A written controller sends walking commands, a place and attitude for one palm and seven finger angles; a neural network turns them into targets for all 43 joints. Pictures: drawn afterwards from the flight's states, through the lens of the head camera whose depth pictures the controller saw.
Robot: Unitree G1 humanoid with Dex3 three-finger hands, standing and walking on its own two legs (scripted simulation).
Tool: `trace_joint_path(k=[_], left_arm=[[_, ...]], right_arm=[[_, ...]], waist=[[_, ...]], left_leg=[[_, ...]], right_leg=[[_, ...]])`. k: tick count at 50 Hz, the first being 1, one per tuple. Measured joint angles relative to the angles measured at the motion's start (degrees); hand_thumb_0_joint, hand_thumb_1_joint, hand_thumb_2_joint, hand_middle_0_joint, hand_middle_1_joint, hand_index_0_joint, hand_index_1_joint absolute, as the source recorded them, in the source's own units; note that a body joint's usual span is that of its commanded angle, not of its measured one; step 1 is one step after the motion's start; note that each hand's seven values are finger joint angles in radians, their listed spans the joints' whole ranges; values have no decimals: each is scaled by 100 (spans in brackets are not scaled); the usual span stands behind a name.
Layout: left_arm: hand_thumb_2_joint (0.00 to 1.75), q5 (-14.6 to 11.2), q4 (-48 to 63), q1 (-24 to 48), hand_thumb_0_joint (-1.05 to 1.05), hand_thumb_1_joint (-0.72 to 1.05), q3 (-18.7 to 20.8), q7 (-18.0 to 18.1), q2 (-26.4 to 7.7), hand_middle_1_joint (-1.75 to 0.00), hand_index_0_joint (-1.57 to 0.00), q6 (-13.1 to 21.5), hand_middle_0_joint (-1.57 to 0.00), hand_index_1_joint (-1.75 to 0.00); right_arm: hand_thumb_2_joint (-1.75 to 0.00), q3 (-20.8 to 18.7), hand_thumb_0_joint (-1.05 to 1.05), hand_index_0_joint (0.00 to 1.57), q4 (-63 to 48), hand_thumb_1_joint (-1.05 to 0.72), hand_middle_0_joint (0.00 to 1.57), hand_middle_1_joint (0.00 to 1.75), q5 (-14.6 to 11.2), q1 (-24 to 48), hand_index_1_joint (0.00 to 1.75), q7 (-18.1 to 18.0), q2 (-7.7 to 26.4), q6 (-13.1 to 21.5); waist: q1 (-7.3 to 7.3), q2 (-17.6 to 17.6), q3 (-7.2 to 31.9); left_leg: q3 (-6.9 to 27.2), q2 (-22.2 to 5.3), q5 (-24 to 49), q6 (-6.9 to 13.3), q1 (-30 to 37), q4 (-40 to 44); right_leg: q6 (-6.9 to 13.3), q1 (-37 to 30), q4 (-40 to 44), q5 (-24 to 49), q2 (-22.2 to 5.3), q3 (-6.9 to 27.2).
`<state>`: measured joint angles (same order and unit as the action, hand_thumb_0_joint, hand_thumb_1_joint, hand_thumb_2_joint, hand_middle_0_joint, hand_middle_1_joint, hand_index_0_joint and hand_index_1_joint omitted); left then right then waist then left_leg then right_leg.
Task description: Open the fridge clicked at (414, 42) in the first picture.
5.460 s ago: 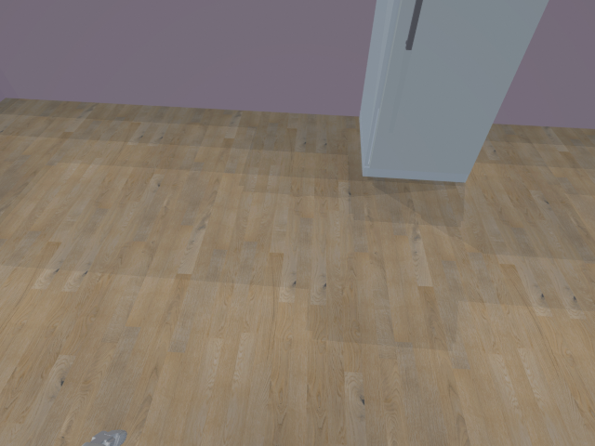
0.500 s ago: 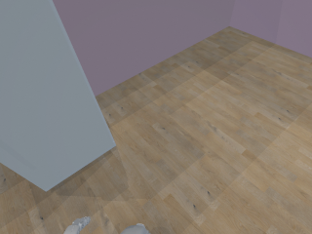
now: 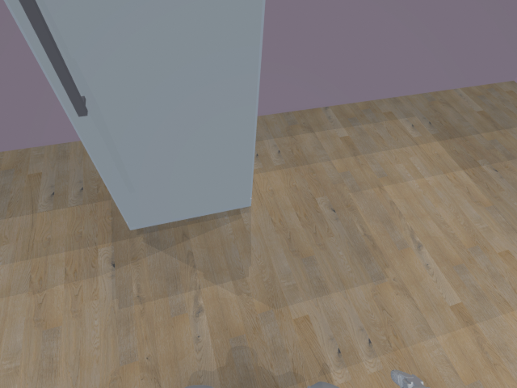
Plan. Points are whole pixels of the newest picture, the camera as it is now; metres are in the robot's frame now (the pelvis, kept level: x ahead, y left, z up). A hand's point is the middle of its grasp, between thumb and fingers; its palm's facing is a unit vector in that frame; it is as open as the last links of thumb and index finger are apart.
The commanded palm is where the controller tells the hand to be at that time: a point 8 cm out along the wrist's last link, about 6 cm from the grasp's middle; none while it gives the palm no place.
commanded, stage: turn to face it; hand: left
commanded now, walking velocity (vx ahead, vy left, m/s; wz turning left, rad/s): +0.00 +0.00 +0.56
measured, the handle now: (44, 28) +0.68 +0.50 +0.14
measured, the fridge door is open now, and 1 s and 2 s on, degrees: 0 0 0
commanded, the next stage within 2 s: take the last steps up to it in 0.50 s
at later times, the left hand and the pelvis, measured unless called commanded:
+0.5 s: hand out of the picture +0.05 +0.17 -0.13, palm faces +0.23 -0.93 -0.28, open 7.4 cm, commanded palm none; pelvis -0.01 -0.04 +0.01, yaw +14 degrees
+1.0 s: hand out of the picture -0.07 +0.22 -0.16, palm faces +0.38 -0.91 -0.18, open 7.4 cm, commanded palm none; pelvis +0.00 +0.04 +0.02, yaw +20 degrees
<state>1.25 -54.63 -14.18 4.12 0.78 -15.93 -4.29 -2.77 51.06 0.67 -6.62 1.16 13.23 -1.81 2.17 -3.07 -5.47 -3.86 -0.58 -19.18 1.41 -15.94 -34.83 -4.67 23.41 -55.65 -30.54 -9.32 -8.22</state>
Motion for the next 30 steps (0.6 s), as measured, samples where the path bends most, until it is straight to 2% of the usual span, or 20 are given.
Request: trace_joint_path(k=[2,5,12,14,16,17,19,21,23,25,27,30], left_arm=[[90,-12,0,114,1,91,26,-10,-31,-30,-20,-13,-20,-30],[90,-31,116,268,1,91,17,-47,-16,-30,-20,55,-19,-30],[90,-61,342,606,1,91,-67,-23,136,-30,-20,118,-19,-30],[90,-76,398,671,1,91,-106,-17,200,-30,-20,164,-19,-30],[90,-82,465,670,1,91,-150,-15,253,-30,-20,256,-20,-30],[90,-57,462,678,1,91,-169,-1,326,-30,-20,320,-20,-30],[90,-16,475,653,0,91,-258,2,446,-30,-20,385,-20,-30],[90,-6,476,560,0,91,-298,11,541,-30,-20,399,-20,-30],[90,-13,443,456,0,90,-316,17,604,-30,-21,384,-20,-30],[90,-14,388,357,0,90,-325,19,639,-30,-21,378,-20,-30],[90,-8,326,266,0,90,-329,23,655,-30,-21,380,-20,-30],[90,18,231,139,0,90,-320,26,655,-30,-21,381,-20,-30]], right_arm=[[-90,26,1,20,3,-91,20,30,12,-46,30,-52,-32,6],[-90,46,1,20,53,-90,20,30,18,-96,30,-82,-37,-19],[-90,17,1,20,107,-90,20,30,48,-245,30,-77,-34,-75],[-90,-2,1,21,125,-90,20,30,52,-295,30,-75,-17,-99],[-90,-26,1,20,143,-90,20,30,31,-367,30,-71,5,-125],[-90,-53,1,20,165,-90,20,30,6,-380,30,-67,54,-137],[-90,-119,1,20,198,-90,20,30,-13,-416,30,-84,119,-205],[-90,-160,1,20,265,-90,20,30,6,-467,30,-74,153,-271],[-90,-181,1,20,339,-91,20,30,24,-493,30,-39,176,-304],[-90,-187,1,20,397,-91,20,30,30,-520,30,-17,179,-311],[-90,-180,1,20,452,-91,20,30,32,-544,30,-8,165,-320],[-90,-160,1,20,536,-91,20,30,25,-548,30,-9,130,-343]], waist=[[-33,52,3],[-66,144,5],[-243,312,50],[-295,379,67],[-309,421,119],[-315,542,113],[-370,672,99],[-366,674,146],[-343,661,178],[-339,635,202],[-322,589,213],[-258,500,201]], left_leg=[[150,17,126,-21,58,192],[337,74,342,-3,145,480],[669,217,501,-65,132,609],[763,247,478,-123,62,511],[835,297,390,-206,-60,294],[886,258,309,-225,-167,60],[878,313,-532,-280,-522,-955],[757,356,-764,-309,-864,-2063],[646,276,-533,-364,-1065,-2827],[596,155,-269,-422,-1136,-3159],[579,41,-139,-472,-1097,-3154],[535,-90,-216,-519,-890,-2705]], right_leg=[[-60,256,-516,197,152,243],[-119,418,-617,511,272,487],[-114,46,575,550,497,693],[-79,-226,1169,661,603,677],[-43,-635,2072,1208,671,612],[123,-705,2213,1372,735,533],[457,-734,2123,1335,710,368],[587,-838,2219,1320,608,262],[599,-966,2414,1403,553,190],[590,-1059,2583,1495,517,107],[586,-1112,2696,1556,485,25],[569,-1130,2782,1607,435,-82]])
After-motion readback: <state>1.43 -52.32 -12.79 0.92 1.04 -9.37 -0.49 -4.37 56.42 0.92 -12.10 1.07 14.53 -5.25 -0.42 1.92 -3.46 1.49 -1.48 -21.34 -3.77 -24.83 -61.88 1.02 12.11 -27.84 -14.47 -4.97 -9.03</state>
